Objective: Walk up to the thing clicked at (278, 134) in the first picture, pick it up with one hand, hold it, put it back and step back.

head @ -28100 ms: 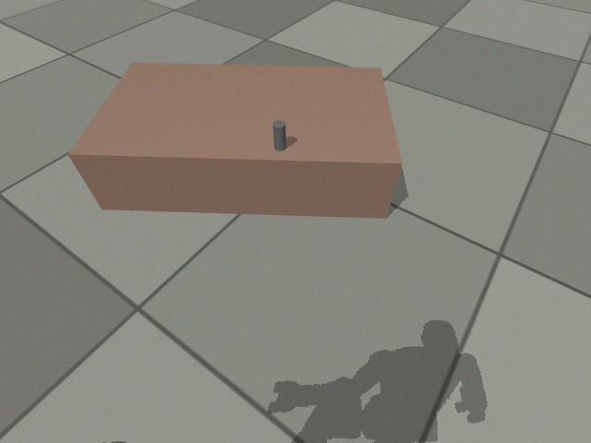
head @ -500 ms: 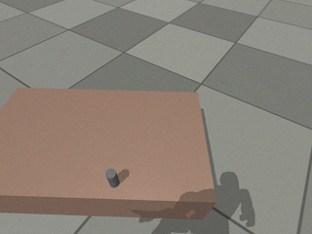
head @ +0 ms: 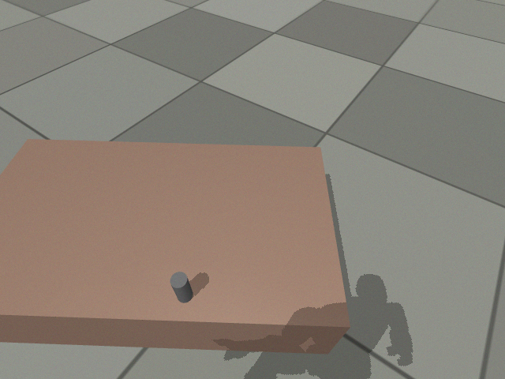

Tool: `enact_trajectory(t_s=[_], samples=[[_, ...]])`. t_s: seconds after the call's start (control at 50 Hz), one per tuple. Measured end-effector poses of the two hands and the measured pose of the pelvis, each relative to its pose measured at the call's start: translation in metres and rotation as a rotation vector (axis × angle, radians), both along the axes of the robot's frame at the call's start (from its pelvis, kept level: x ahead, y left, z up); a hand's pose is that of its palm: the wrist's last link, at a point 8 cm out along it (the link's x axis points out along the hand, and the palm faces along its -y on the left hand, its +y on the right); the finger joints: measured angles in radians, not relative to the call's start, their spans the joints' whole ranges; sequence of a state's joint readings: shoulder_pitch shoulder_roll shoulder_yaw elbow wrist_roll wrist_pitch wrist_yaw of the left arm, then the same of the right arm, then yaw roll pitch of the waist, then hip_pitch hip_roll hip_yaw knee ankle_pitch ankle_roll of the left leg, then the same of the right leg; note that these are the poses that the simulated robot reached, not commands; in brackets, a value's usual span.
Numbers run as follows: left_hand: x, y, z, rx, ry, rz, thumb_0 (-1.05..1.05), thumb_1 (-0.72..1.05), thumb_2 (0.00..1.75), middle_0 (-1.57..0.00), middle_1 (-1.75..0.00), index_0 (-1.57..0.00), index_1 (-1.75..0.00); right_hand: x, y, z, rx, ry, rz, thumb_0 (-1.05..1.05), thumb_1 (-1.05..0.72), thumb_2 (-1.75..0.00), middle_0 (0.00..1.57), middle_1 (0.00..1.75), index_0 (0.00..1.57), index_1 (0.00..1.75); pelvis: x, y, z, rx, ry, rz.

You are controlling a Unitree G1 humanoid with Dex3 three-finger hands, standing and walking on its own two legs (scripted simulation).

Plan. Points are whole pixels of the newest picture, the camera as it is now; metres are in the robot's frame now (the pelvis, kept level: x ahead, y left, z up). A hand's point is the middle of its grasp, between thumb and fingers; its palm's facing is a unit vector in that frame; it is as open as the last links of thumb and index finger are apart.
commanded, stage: step back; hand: left
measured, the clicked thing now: (182, 287) +0.41 +0.23 -0.40
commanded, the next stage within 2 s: none
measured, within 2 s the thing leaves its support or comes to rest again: neither
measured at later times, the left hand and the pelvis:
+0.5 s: hand out of the picture -0.01 +0.24 -0.15, palm faces +0.03 -0.90 -0.44, open 7.4 cm; pelvis -0.09 -0.03 -0.02, yaw +2 degrees
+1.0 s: hand out of the picture -0.14 +0.27 -0.17, palm faces -0.02 -0.91 -0.40, open 7.4 cm; pelvis -0.22 -0.01 -0.02, yaw -2 degrees
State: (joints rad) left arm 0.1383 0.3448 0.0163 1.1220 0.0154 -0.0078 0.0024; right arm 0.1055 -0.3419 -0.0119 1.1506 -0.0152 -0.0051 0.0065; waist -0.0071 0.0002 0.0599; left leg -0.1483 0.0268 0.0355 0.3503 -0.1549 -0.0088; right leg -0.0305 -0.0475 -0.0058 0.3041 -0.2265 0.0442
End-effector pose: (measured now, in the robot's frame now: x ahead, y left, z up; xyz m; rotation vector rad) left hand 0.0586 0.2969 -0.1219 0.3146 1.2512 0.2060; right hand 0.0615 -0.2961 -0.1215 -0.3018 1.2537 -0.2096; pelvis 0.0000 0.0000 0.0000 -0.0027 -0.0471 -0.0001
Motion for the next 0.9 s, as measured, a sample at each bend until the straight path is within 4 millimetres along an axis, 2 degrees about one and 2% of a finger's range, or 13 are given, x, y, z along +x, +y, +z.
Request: enact_trajectory(t_s=[0.1, 0.2, 0.28, 0.34, 0.4, 0.5, 0.58, 0.64, 0.7, 0.76, 0.9], samples=[[0.003, 0.006, -0.002, 0.019, -0.023, 0.015, 0.01, 0.9, 0.9, -0.21, -0.3, -0.2, -0.3, 0.004, -0.007, -0.002, -0.001, -0.016, -0.009, 0.01, -0.91, -0.9, 0.2, 0.3, 0.21, 0.3, -0.013, -0.003, -0.006, 0.002, 0.011, 0.001], [-0.003, 0.006, -0.003, 0.063, -0.044, 0.0, 0.01, 0.9, 0.9, -0.21, -0.3, -0.2, -0.3, 0.004, -0.026, -0.008, -0.017, -0.049, 0.005, 0.01, -0.91, -0.9, 0.2, 0.3, 0.21, 0.3, -0.035, -0.016, -0.016, 0.006, 0.011, -0.002], [-0.026, -0.003, -0.004, 0.098, -0.045, 0.001, 0.0, 0.9, 0.9, -0.2, -0.3, -0.2, -0.3, 0.005, -0.047, -0.022, -0.02, -0.081, 0.016, 0.01, -0.91, -0.9, 0.2, 0.3, 0.21, 0.3, -0.051, -0.031, -0.029, 0.005, 0.008, -0.002], [-0.05, -0.013, 0.001, 0.099, -0.01, -0.005, 0.0, 0.9, 0.9, -0.21, -0.3, -0.2, -0.3, 0.001, -0.051, -0.024, -0.02, -0.084, 0.019, 0.01, -0.91, -0.9, 0.2, 0.3, 0.21, 0.3, -0.062, -0.034, -0.025, 0.019, 0.006, -0.006], [-0.065, -0.018, 0.007, 0.099, 0.01, 0.004, 0.01, 0.9, 0.9, -0.21, -0.3, -0.2, -0.3, -0.013, -0.05, -0.022, -0.01, -0.072, 0.027, 0.01, -0.91, -0.9, 0.2, 0.3, 0.21, 0.3, -0.071, -0.034, -0.019, 0.026, 0.019, 0.004], [-0.073, -0.018, 0.011, 0.1, -0.063, 0.03, 0.01, 0.9, 0.9, -0.21, -0.3, -0.2, -0.3, -0.045, -0.045, -0.026, -0.026, 0.019, 0.088, 0.01, -0.91, -0.9, 0.2, 0.3, 0.21, 0.3, -0.088, -0.032, -0.018, 0.021, 0.029, 0.042], [-0.086, -0.01, 0.003, 0.088, -0.111, 0.044, 0.01, 0.9, 0.9, -0.21, -0.3, -0.2, -0.3, -0.063, -0.035, -0.026, -0.042, 0.048, 0.132, 0.01, -0.91, -0.9, 0.2, 0.3, 0.21, 0.3, -0.107, -0.025, -0.022, 0.013, 0.025, 0.075], [-0.099, 0.003, -0.009, 0.07, -0.121, 0.045, 0.01, 0.9, 0.9, -0.21, -0.3, -0.2, -0.3, -0.074, -0.025, -0.024, -0.057, 0.026, 0.15, 0.01, -0.91, -0.9, 0.2, 0.3, 0.21, 0.3, -0.123, -0.015, -0.03, 0.002, 0.021, 0.093], [-0.115, 0.014, -0.017, 0.054, -0.107, 0.054, 0.01, 0.9, 0.9, -0.21, -0.3, -0.2, -0.3, -0.088, -0.014, -0.015, -0.062, 0.001, 0.152, 0.01, -0.91, -0.9, 0.2, 0.3, 0.21, 0.3, -0.139, -0.007, -0.03, 0.011, 0.003, 0.077], [-0.13, 0.019, -0.015, 0.05, -0.087, 0.061, 0.01, 0.9, 0.9, -0.21, -0.3, -0.2, -0.3, -0.103, -0.007, -0.002, -0.065, -0.027, 0.14, 0.01, -0.91, -0.9, 0.2, 0.3, 0.21, 0.3, -0.152, -0.003, -0.022, -0.013, 0.003, 0.07], [-0.171, 0.021, -0.01, 0.051, -0.069, 0.03, 0.01, 0.9, 0.9, -0.21, -0.3, -0.2, -0.3, -0.124, -0.005, 0.012, -0.078, -0.12, 0.107, 0.01, -0.9, -0.9, 0.2, 0.3, 0.21, 0.3, -0.187, -0.002, -0.016, -0.021, 0.01, 0.011]])
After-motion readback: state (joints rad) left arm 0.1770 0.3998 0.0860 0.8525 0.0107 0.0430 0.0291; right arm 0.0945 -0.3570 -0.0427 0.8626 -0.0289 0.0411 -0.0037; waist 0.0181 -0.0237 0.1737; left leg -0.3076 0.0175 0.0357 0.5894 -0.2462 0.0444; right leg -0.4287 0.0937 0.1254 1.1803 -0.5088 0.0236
